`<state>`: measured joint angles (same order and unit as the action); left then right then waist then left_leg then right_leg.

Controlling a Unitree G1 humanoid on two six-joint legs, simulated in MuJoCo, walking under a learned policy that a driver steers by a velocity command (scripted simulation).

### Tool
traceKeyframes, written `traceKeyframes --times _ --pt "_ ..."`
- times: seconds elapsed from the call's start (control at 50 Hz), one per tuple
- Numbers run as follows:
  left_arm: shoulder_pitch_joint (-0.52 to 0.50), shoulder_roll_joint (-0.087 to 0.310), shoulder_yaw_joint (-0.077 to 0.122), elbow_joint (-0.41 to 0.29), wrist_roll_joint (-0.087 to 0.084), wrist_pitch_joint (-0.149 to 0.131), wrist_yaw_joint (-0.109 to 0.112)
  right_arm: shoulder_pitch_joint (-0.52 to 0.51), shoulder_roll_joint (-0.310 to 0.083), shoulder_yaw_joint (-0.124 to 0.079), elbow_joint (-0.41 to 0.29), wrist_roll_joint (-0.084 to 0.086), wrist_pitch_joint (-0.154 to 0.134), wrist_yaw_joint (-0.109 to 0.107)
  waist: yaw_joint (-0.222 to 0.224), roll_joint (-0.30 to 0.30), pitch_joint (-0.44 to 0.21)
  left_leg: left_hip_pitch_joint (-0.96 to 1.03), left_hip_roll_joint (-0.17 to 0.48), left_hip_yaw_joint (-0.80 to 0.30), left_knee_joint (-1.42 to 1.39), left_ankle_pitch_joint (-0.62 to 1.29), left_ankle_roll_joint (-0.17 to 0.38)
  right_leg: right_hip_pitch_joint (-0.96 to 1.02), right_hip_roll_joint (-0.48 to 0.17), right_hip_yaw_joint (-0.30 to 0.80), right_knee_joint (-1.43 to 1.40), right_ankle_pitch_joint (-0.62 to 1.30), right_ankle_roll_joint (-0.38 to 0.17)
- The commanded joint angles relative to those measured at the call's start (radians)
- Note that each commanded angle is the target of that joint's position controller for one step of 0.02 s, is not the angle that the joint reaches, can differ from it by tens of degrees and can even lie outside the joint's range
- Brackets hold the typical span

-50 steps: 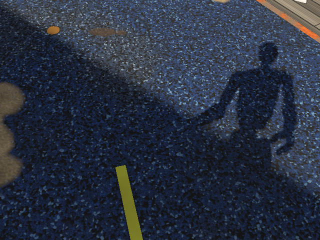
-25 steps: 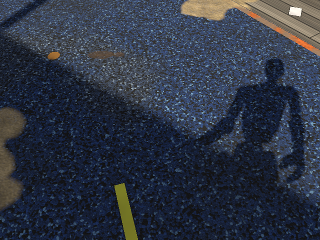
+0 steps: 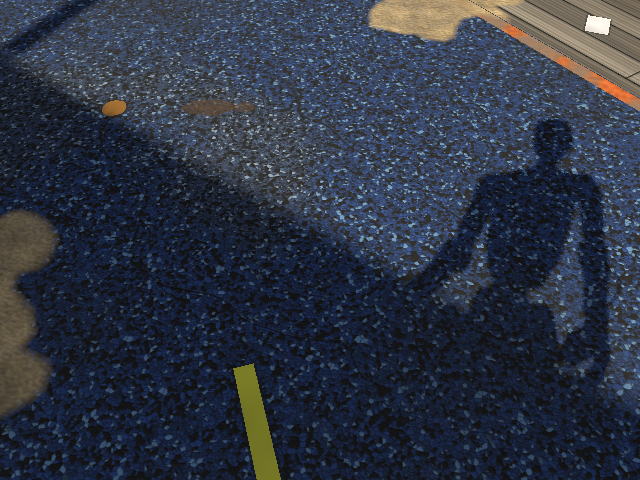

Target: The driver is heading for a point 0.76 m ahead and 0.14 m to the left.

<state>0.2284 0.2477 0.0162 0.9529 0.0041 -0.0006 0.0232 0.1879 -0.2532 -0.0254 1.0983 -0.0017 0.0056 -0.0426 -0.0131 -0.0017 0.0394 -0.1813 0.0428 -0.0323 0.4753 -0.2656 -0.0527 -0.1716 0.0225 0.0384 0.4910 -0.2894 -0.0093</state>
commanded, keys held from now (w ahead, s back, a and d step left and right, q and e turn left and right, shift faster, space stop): no key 0.26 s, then w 0.74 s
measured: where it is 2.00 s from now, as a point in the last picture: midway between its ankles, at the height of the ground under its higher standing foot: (302, 375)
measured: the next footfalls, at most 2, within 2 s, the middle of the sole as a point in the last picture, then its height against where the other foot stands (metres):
right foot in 0.94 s outside the picture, level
left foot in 1.48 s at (258, 394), level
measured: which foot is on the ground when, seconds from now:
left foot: down 0.00-0.96, up 0.98-1.00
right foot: down 0.00-0.50, up 0.52-0.92, down 0.94-1.00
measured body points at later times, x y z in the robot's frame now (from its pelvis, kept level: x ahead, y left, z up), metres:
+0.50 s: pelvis +0.03 +0.03 -0.01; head +0.03 +0.04 +0.44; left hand +0.03 +0.29 -0.16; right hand +0.04 -0.23 -0.15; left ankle +0.00 +0.13 -0.74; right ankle -0.02 -0.11 -0.74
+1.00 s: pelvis +0.27 +0.00 -0.02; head +0.30 +0.00 +0.43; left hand +0.48 +0.24 -0.11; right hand +0.18 -0.25 -0.16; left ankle +0.04 +0.13 -0.67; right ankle +0.37 -0.09 -0.74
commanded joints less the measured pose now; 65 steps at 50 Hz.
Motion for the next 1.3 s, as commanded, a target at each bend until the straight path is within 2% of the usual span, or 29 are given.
traceKeyframes --times 0.02,0.26,0.28,0.32,0.36,0.4,0.42,0.46,0.48,0.5,0.52,0.54,0.56,0.58,0.64,0.74,0.84,0.9,0.92,0.94,0.96,0.98,1.0,1.02,1.04,1.08,1.14,1.2,1.3 --pt "0.022 0.111 0.020 -0.022 -0.001 -0.009 0.005 0.026 -0.114 -0.017 -0.018 0.000 -0.006 -0.004 0.000 0.000 -0.006 0.006 -0.005 0.013 -0.057 0.155 0.018 -0.037 -0.037 0.028 -0.093 0.181 -0.013" --pt "0.051 0.092 0.012 0.032 -0.004 -0.009 0.009 0.065 -0.088 -0.009 0.000 0.000 -0.005 -0.007 0.003 0.003 0.006 -0.010 -0.013 0.018 -0.055 0.140 0.023 -0.046 -0.031 0.015 -0.093 0.158 -0.007" --pt "0.068 0.084 0.010 0.044 -0.004 -0.007 0.011 0.085 -0.074 -0.005 0.009 0.001 -0.004 -0.007 0.003 -0.003 -0.016 -0.003 -0.027 0.034 -0.052 0.048 0.025 -0.038 -0.023 0.009 -0.102 0.053 -0.010" --pt "0.072 0.116 0.022 0.046 -0.015 -0.001 0.017 0.086 -0.075 -0.008 0.004 0.011 -0.004 -0.010 0.011 -0.033 0.030 -0.073 -0.070 0.073 0.010 -0.243 0.048 -0.090 -0.023 0.034 -0.121 -0.323 -0.046" --pt "0.093 0.141 0.031 0.041 -0.022 -0.011 0.016 0.058 -0.064 -0.006 -0.023 0.011 -0.023 -0.006 0.027 -0.082 0.108 -0.186 -0.069 0.069 0.079 -0.335 0.072 -0.137 -0.102 0.153 -0.185 -0.525 -0.102" --pt "0.144 0.180 0.048 0.051 -0.031 -0.031 0.010 0.053 -0.021 0.003 -0.043 0.016 -0.057 0.010 0.038 -0.182 0.109 -0.246 -0.067 0.093 0.231 -0.209 0.079 -0.094 -0.240 0.355 -0.276 -0.588 -0.180" --pt "0.141 0.184 0.052 0.048 -0.033 -0.038 0.008 0.051 -0.021 0.002 -0.049 0.021 -0.072 0.020 0.033 -0.189 0.120 -0.233 -0.044 0.068 0.276 -0.186 0.096 -0.128 -0.284 0.423 -0.302 -0.574 -0.210" --pt "0.047 0.164 0.046 0.013 -0.037 -0.044 0.003 0.120 -0.011 0.002 -0.036 0.032 -0.094 0.034 -0.033 -0.170 0.132 -0.101 -0.033 0.067 0.135 -0.193 0.139 -0.214 -0.260 0.360 -0.270 -0.486 -0.185" --pt "-0.021 0.146 0.041 -0.012 -0.042 -0.044 0.000 0.208 -0.017 -0.004 -0.002 0.031 -0.099 0.036 -0.081 -0.133 0.132 0.054 -0.042 0.057 -0.013 -0.136 0.149 -0.295 -0.192 0.259 -0.196 -0.392 -0.140" --pt "-0.061 0.098 0.029 -0.035 -0.035 -0.050 -0.004 0.317 -0.072 -0.022 0.033 0.020 -0.100 0.035 -0.111 0.003 0.093 0.204 0.047 -0.099 -0.098 -0.117 0.158 -0.388 -0.098 0.119 0.032 -0.226 -0.082" --pt "-0.087 0.046 0.018 -0.079 -0.029 -0.068 -0.001 0.447 -0.209 -0.056 0.057 0.022 -0.107 0.045 -0.135 0.287 0.041 0.312 0.252 -0.480 -0.269 -0.243 0.260 -0.533 0.031 -0.061 0.362 -0.181 -0.014" --pt "-0.085 0.079 0.026 -0.088 -0.042 -0.087 0.001 0.432 -0.196 -0.046 0.044 0.002 -0.119 0.053 -0.110 0.253 0.053 0.301 0.354 -0.684 -0.320 -0.245 0.327 -0.627 0.012 0.020 0.566 -0.274 -0.021" --pt "-0.052 0.088 0.030 -0.075 -0.055 -0.100 -0.008 0.360 -0.132 -0.030 0.017 0.002 -0.130 0.053 -0.062 0.150 0.099 0.295 0.342 -0.607 -0.301 -0.184 0.315 -0.686 -0.041 0.061 0.672 -0.201 -0.043" --pt "-0.024 0.081 0.030 -0.054 -0.053 -0.107 -0.018 0.318 -0.099 -0.022 -0.004 0.008 -0.134 0.055 -0.042 0.115 0.097 0.297 0.291 -0.487 -0.298 -0.123 0.281 -0.698 -0.073 0.050 0.691 -0.110 -0.059" --pt "-0.087 0.095 0.047 -0.066 -0.030 -0.118 -0.036 0.318 -0.042 -0.001 -0.017 0.005 -0.116 0.056 -0.041 0.101 0.075 0.307 0.197 -0.239 -0.314 0.202 0.214 -0.673 -0.127 -0.009 0.590 0.050 -0.057" --pt "-0.275 0.008 0.017 -0.141 -0.029 -0.104 -0.053 0.332 -0.092 -0.004 -0.047 -0.003 -0.090 0.023 -0.065 0.088 0.096 0.164 0.140 -0.080 -0.368 0.322 0.220 -0.535 -0.087 -0.090 0.258 0.218 0.001" --pt "-0.371 0.053 0.018 -0.192 -0.039 -0.102 -0.067 0.365 -0.125 -0.023 -0.041 0.019 -0.092 0.015 -0.050 0.114 0.127 0.191 0.194 -0.052 -0.382 0.362 0.217 -0.425 -0.060 -0.084 0.070 0.290 -0.032" --pt "-0.248 0.120 0.050 -0.172 -0.036 -0.107 -0.069 0.324 -0.152 -0.039 -0.057 0.011 -0.078 0.016 0.048 0.140 0.007 0.279 0.211 -0.013 -0.187 0.805 0.181 -0.229 -0.005 -0.105 0.056 0.237 -0.087" --pt "-0.091 0.156 0.074 -0.123 -0.039 -0.103 -0.062 0.309 -0.146 -0.038 -0.067 0.003 -0.068 0.017 0.126 0.140 -0.091 0.249 0.177 0.016 -0.006 0.924 0.160 -0.037 0.024 -0.122 0.054 0.232 -0.115" --pt "0.082 0.197 0.094 -0.076 -0.039 -0.096 -0.052 0.293 -0.136 -0.031 -0.087 -0.005 -0.065 0.019 0.200 0.118 -0.198 0.076 0.140 0.029 0.232 0.792 0.131 0.240 -0.053 -0.036 0.073 0.212 -0.156" --pt "0.224 0.293 0.117 -0.046 -0.011 -0.089 -0.047 0.413 -0.003 0.004 -0.106 -0.006 -0.081 0.033 0.158 -0.132 -0.381 -0.316 -0.030 0.056 0.660 0.295 0.065 0.630 -0.337 0.438 0.010 -0.032 -0.321" --pt "0.210 0.230 0.093 -0.037 -0.012 -0.088 -0.052 0.397 0.008 0.010 -0.094 0.013 -0.113 0.041 0.152 -0.215 -0.438 -0.437 -0.099 -0.091 0.857 -0.274 0.076 0.617 -0.422 0.759 -0.206 -0.144 -0.351" --pt "0.102 0.170 0.074 -0.045 -0.020 -0.095 -0.054 0.285 -0.083 -0.018 -0.137 0.047 -0.134 0.045 0.126 -0.178 -0.239 -0.536 -0.036 -0.103 0.928 -0.236 0.101 0.457 -0.379 0.635 -0.239 -0.160 -0.291" --pt "0.003 0.132 0.062 -0.067 -0.020 -0.101 -0.056 0.206 -0.108 -0.024 -0.162 0.057 -0.143 0.040 0.091 -0.098 -0.127 -0.525 0.021 -0.071 0.897 -0.142 0.116 0.280 -0.348 0.476 -0.260 -0.061 -0.260" --pt "-0.059 0.102 0.053 -0.073 -0.011 -0.108 -0.062 0.173 -0.104 -0.031 -0.165 0.046 -0.141 0.031 0.054 -0.031 -0.066 -0.476 0.062 -0.053 0.834 -0.070 0.115 0.129 -0.307 0.356 -0.288 0.059 -0.239" --pt "-0.098 0.067 0.043 -0.064 0.002 -0.117 -0.070 0.219 -0.064 -0.037 -0.155 0.028 -0.112 0.023 -0.011 -0.067 -0.046 -0.351 0.108 -0.056 0.747 -0.013 0.111 -0.024 -0.241 0.217 -0.339 0.136 -0.218" --pt "-0.052 0.098 0.048 -0.030 -0.001 -0.124 -0.057 0.184 -0.049 -0.042 -0.179 0.021 -0.085 0.019 -0.028 -0.068 0.003 -0.384 0.124 -0.034 0.650 0.038 0.086 -0.093 -0.230 0.126 -0.400 0.187 -0.240" --pt "0.002 0.132 0.056 -0.009 0.005 -0.125 -0.032 0.059 -0.063 -0.046 -0.225 0.015 -0.083 0.023 0.001 -0.043 0.030 -0.499 0.132 -0.040 0.485 0.208 0.064 -0.037 -0.233 0.061 -0.420 0.232 -0.228" --pt "0.076 0.157 0.058 0.011 -0.004 -0.119 -0.014 -0.117 -0.035 -0.030 -0.287 0.022 -0.093 0.052 0.065 -0.026 0.045 -0.469 0.074 0.013 0.210 0.395 0.076 0.050 -0.225 -0.072 -0.427 0.283 -0.183"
